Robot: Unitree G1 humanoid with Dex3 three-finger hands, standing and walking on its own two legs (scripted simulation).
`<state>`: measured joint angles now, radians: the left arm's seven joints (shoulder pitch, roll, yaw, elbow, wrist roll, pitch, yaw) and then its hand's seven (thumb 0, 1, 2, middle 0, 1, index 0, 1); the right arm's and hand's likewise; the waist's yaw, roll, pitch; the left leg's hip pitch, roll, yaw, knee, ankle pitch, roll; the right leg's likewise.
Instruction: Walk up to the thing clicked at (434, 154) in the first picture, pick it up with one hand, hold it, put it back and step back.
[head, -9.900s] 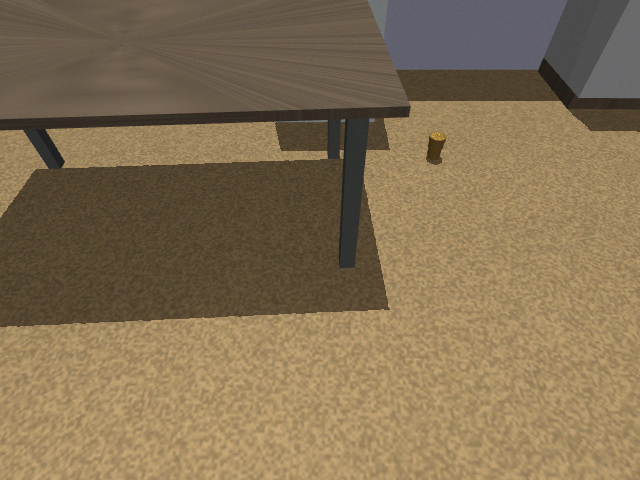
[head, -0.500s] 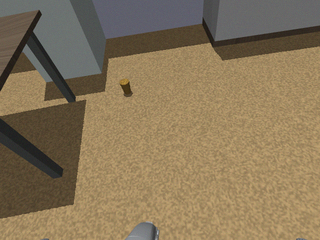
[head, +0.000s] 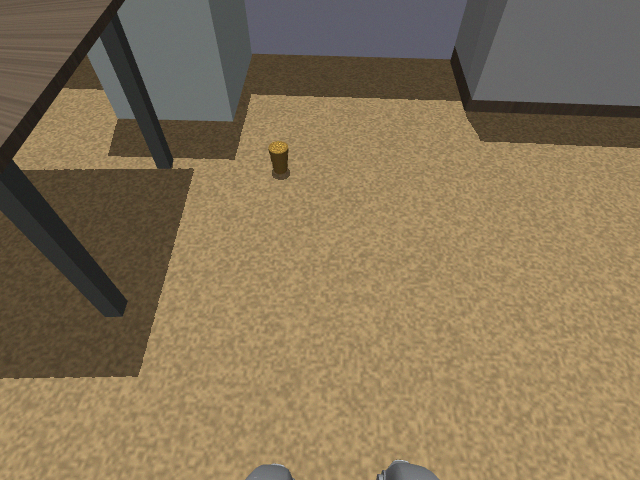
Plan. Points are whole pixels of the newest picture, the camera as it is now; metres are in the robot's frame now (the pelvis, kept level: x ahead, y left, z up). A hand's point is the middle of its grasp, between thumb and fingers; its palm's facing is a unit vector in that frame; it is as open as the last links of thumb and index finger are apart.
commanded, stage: walk up
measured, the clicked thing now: (279, 158) +1.43 +0.24 -0.68
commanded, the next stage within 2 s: stand in 0.74 s
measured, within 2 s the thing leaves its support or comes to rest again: neither
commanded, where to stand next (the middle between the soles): +0.10 -0.02 m, yaw +0 degrees
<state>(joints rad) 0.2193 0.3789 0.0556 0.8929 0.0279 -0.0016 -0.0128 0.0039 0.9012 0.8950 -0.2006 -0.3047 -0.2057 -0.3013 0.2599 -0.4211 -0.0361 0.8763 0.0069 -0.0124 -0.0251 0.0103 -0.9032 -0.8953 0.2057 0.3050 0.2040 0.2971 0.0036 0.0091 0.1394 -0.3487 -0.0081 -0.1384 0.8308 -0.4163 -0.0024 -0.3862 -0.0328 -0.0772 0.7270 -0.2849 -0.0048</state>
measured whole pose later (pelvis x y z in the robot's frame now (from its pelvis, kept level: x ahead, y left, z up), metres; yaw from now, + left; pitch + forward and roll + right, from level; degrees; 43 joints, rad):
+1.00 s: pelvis +0.01 -0.01 +0.04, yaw +4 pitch -3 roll +0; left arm 0.10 0.36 0.00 1.16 0.01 -0.02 -0.01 0.00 0.90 0.90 -0.20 -0.30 -0.20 -0.30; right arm 0.07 -0.34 0.00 1.14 -0.01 -0.01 0.01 0.01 -0.91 -0.90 0.20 0.30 0.20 0.30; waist 0.02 0.00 0.07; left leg -0.11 -0.01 -0.07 0.35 -0.19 -0.02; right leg -0.17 -0.04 -0.09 0.36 -0.13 0.00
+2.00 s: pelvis +0.03 -0.03 +0.04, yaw +3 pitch -2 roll +0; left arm 0.09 0.35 0.01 1.15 0.01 -0.01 -0.01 0.00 0.90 0.90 -0.20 -0.30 -0.20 -0.30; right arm 0.10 -0.35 0.01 1.13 -0.01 -0.01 0.01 0.01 -0.91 -0.90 0.20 0.30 0.20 0.30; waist 0.01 0.01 0.05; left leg -0.07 0.03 -0.07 0.31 -0.20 -0.05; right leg -0.15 -0.01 -0.10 0.34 -0.16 -0.03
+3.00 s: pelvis +0.04 -0.03 +0.04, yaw +3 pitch -2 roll +0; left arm 0.09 0.35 0.01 1.14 0.01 -0.01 -0.01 0.00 0.90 0.90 -0.20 -0.30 -0.20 -0.30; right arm 0.14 -0.35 0.02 1.12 -0.01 -0.01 0.00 0.01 -0.91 -0.90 0.20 0.30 0.20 0.30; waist 0.01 0.01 0.05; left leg -0.07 0.04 -0.06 0.32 -0.22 -0.05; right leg -0.16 0.00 -0.09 0.35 -0.17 -0.03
